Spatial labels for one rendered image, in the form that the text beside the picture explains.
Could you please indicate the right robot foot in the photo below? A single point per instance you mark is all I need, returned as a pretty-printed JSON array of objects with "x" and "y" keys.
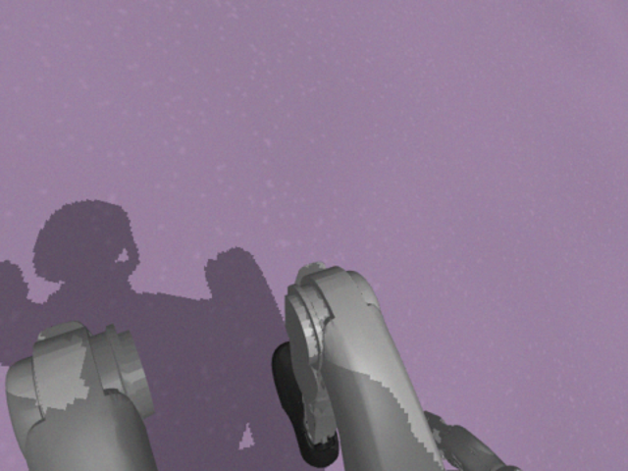
[{"x": 319, "y": 455}]

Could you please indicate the right robot hand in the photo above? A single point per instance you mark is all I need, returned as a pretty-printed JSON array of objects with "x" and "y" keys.
[{"x": 461, "y": 448}]

